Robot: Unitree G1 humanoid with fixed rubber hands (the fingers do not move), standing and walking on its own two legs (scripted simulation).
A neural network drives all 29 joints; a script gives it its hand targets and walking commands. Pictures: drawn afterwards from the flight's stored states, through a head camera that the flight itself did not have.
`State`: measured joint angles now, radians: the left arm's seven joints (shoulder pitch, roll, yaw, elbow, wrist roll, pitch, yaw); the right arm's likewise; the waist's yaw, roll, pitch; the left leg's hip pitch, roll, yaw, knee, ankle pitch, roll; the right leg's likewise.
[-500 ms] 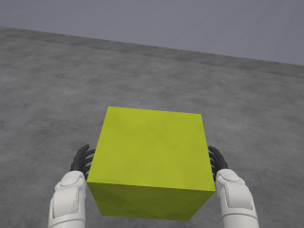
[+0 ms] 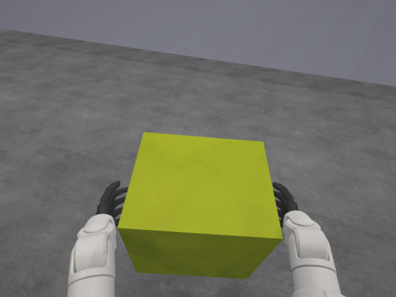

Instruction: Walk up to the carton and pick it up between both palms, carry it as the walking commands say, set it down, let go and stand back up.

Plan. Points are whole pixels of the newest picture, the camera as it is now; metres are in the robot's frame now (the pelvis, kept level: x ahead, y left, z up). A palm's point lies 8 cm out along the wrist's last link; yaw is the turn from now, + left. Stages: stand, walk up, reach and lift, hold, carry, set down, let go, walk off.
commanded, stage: carry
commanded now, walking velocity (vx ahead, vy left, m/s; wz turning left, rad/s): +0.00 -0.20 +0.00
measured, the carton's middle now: (197, 209) +0.35 +0.00 -0.04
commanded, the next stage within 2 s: none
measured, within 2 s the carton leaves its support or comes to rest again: neither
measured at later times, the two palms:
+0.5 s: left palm (171, 234) +0.23 +0.05 +0.08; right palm (387, 266) +0.17 -0.32 +0.06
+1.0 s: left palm out of the picture +0.12 -0.11 +0.07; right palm out of the picture +0.06 -0.48 +0.05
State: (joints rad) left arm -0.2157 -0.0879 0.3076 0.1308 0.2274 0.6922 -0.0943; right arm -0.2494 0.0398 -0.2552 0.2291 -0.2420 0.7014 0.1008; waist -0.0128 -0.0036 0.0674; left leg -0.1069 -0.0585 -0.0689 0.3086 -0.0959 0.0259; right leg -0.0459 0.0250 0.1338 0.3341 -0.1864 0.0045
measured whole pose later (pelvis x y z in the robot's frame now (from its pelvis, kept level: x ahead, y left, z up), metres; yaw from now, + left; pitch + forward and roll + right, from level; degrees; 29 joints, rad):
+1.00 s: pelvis -0.12 -0.26 -0.02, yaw -7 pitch +1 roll +1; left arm 0.04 -0.12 0.20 -0.43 0.06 1.20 0.00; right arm 0.07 0.04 -0.20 -0.45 -0.05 1.25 -0.01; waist -0.01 0.03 -0.15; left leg -0.54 0.12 0.08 1.08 -0.49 -0.06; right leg -0.42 -0.06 -0.06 0.57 -0.18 -0.02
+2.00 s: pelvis -0.24 -0.62 -0.04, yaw -3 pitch +2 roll +0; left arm 0.02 -0.11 0.29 -0.55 0.02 1.09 -0.06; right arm -0.01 0.13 -0.17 -0.55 -0.07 1.15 -0.04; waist -0.03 0.02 -0.08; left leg -0.41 0.18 0.14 0.71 -0.28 -0.01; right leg -0.57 0.07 -0.06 1.28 -0.48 0.14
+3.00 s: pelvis -0.33 -0.81 -0.01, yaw -4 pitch +3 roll +1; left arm 0.01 -0.13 0.25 -0.54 0.05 1.17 -0.02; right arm 0.03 0.13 -0.19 -0.55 -0.08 1.20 -0.04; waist -0.01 -0.01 -0.08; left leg -0.29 0.07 0.12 0.51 -0.29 -0.02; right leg -0.39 0.01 -0.14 0.41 -0.09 -0.09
